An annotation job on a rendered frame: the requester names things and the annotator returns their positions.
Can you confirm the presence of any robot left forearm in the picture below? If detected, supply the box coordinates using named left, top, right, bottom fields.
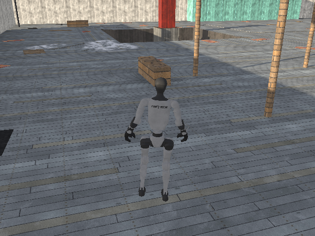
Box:
left=126, top=117, right=137, bottom=134

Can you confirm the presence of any left robot upper arm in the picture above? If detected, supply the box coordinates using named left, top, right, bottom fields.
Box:
left=133, top=98, right=150, bottom=124

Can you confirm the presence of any right robot thigh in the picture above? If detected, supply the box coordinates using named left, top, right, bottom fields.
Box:
left=162, top=138, right=174, bottom=171

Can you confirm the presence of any robot right hand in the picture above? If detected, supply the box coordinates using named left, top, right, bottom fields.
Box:
left=177, top=133, right=188, bottom=142

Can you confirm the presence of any right robot upper arm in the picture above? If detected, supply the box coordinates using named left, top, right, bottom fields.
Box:
left=170, top=99, right=183, bottom=126

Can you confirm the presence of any right robot foot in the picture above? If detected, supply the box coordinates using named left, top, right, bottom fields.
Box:
left=161, top=189, right=168, bottom=202

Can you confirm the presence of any robot left hand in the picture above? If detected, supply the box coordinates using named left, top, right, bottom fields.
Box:
left=125, top=131, right=135, bottom=142

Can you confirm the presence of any robot right forearm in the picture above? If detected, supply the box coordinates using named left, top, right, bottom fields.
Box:
left=178, top=120, right=187, bottom=135

